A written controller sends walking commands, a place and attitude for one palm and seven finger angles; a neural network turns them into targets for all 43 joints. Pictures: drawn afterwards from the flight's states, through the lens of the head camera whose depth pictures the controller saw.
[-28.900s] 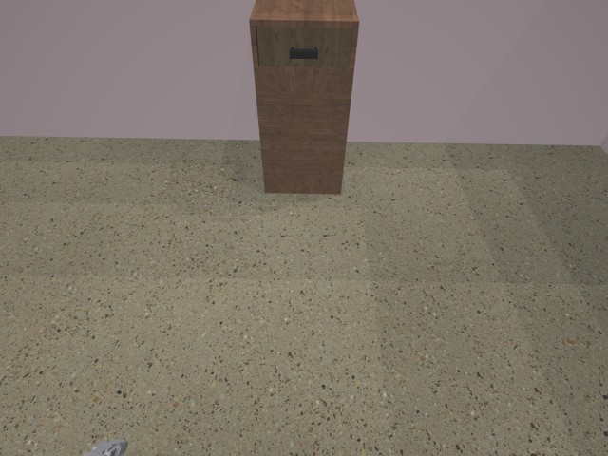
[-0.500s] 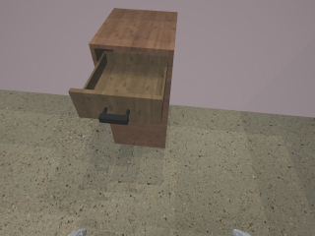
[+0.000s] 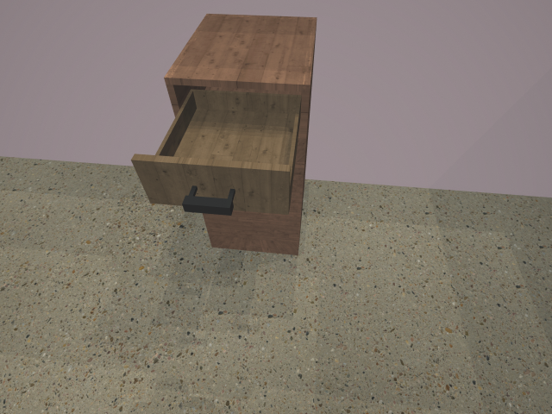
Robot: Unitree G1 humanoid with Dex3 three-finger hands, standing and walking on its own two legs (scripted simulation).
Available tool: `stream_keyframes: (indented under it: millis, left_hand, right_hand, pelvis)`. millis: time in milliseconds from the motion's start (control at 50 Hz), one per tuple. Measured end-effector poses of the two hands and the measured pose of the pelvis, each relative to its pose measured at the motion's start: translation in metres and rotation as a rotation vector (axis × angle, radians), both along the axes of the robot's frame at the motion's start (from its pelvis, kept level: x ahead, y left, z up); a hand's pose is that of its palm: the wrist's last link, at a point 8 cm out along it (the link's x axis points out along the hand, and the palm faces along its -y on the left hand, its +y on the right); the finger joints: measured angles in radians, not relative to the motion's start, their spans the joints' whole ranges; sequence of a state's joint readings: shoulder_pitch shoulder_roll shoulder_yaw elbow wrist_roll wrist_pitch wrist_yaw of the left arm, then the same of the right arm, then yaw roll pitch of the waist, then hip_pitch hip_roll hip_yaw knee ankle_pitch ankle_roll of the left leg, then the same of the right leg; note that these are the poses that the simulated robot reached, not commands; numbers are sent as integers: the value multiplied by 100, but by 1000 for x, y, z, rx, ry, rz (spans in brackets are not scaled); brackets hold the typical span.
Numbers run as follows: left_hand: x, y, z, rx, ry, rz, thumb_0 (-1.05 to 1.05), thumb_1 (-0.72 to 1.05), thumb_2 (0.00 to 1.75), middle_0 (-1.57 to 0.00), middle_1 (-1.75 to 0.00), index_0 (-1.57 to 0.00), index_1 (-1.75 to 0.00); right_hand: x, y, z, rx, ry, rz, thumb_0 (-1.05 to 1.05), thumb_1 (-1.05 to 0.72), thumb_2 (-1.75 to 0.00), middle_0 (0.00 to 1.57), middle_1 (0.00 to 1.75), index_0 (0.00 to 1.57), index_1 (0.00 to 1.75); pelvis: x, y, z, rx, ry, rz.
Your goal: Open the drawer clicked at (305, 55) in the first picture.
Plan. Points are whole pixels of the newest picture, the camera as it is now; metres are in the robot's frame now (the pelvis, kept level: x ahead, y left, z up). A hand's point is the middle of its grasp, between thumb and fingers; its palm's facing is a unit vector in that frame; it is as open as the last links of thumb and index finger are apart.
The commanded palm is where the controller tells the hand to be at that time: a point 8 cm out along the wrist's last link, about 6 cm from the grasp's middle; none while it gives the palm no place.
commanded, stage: let the arm hang, fingers relaxed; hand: left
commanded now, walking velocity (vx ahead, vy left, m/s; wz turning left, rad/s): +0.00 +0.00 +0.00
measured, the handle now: (210, 198) +0.54 +0.18 -0.06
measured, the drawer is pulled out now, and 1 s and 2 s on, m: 0.30 0.30 0.30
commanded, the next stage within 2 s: look to check the result in 0.36 s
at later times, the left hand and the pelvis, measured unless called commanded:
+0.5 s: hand out of the picture +0.00 +0.16 -0.17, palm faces +0.03 -0.98 -0.20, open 7.4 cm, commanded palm none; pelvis +0.01 -0.01 +0.00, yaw +0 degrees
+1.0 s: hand out of the picture +0.01 +0.14 -0.17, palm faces +0.04 -0.98 -0.20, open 7.4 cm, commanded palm none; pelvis +0.01 -0.03 +0.00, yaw +0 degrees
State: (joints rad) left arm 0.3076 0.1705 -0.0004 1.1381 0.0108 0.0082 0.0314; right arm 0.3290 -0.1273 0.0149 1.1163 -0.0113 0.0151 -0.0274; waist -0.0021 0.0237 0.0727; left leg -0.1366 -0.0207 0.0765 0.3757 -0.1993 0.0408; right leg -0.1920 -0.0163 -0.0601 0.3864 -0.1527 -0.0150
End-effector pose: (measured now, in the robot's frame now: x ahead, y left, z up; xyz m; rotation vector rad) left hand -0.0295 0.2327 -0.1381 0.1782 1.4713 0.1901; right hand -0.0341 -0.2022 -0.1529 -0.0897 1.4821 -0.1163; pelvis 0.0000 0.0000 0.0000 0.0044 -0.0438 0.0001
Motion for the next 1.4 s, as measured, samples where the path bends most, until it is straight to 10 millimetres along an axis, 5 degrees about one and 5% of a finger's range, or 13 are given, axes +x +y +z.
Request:
stream_keyframes:
  millis: [200,660,1400]
  left_hand:
    - [26,-21,-7,-44,-70,-18,0,91,90,-20,-30,-19,-30]
    - [21,-33,-4,-33,-32,9,0,91,90,-20,-30,-19,-30]
    - [46,-48,-3,-25,-51,10,0,91,90,-20,-30,-19,-30]
  right_hand:
    - [3,0,1,-1,-22,-19,0,-91,-90,20,30,20,30]
    - [16,-18,1,-12,-18,-10,0,-91,-90,20,30,20,30]
    - [34,-41,2,-26,-6,-1,0,-91,-90,20,30,20,30]
  pelvis:
    - [0,-4,0,4,1,-5]
    - [9,-18,1,4,6,3]
    - [24,-36,1,1,17,8]
